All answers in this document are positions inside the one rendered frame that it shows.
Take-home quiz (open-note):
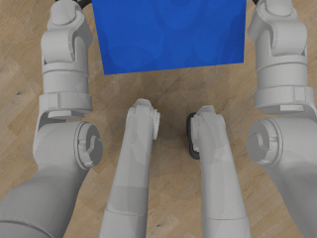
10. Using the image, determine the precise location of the left robot forearm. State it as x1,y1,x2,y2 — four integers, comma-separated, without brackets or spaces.
33,0,94,162

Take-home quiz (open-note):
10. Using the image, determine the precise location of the robot right shin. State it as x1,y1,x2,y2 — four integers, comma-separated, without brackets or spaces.
192,105,226,151

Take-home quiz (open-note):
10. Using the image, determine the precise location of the right robot thigh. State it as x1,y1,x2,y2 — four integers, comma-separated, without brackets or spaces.
190,111,252,238

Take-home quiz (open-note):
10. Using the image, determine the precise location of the robot left upper arm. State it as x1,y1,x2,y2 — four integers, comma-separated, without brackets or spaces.
0,121,104,238

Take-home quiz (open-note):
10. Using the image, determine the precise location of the left robot hand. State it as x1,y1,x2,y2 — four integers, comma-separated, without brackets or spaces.
55,0,92,10

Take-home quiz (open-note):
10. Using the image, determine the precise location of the carton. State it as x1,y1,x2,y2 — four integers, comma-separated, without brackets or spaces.
91,0,247,75

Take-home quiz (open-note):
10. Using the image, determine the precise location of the right robot forearm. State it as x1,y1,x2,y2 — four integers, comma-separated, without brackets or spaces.
248,0,317,123

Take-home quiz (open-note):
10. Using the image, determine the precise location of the robot right upper arm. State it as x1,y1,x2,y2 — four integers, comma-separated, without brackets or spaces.
246,117,317,238

